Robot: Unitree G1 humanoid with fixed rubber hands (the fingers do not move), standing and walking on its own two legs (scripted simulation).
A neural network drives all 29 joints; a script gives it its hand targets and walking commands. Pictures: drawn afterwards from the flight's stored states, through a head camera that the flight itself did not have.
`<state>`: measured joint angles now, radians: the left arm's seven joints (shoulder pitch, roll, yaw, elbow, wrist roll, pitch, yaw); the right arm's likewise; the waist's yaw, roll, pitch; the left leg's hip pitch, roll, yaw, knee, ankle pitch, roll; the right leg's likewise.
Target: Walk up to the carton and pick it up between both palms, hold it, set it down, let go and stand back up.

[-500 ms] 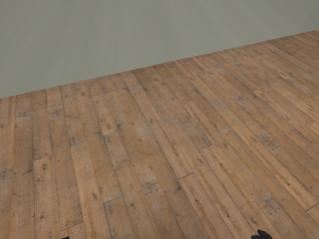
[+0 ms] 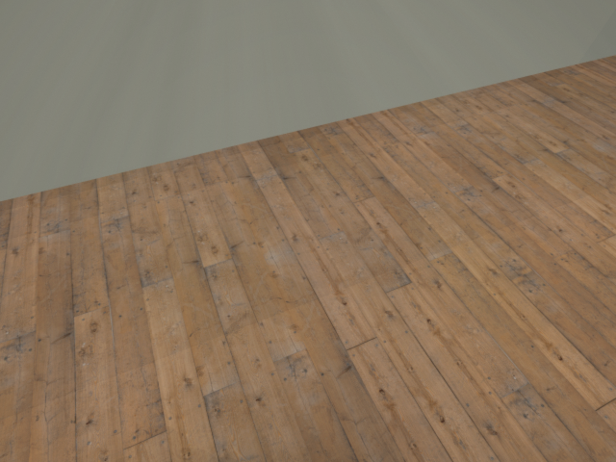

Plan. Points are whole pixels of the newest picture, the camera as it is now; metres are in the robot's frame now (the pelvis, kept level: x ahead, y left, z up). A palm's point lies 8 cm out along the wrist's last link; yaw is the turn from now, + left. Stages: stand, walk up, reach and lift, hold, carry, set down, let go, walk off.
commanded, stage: stand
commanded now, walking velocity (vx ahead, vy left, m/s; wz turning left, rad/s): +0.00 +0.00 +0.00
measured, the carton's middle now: out of the picture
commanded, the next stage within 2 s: none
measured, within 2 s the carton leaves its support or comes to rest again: neither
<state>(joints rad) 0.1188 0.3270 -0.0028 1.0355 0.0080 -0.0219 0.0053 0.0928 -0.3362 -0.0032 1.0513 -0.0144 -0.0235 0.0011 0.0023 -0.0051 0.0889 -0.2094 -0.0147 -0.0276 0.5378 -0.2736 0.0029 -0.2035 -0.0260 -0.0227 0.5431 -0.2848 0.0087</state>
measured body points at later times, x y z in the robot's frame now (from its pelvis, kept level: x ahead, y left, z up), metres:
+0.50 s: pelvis +0.00 -0.01 +0.01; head +0.02 -0.01 +0.46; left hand +0.11 +0.27 -0.12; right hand +0.09 -0.30 -0.12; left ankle +0.01 +0.12 -0.73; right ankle +0.01 -0.12 -0.73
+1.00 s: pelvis +0.01 -0.01 +0.01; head +0.03 -0.01 +0.46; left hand +0.10 +0.28 -0.12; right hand +0.10 -0.31 -0.12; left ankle +0.01 +0.12 -0.73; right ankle +0.01 -0.12 -0.73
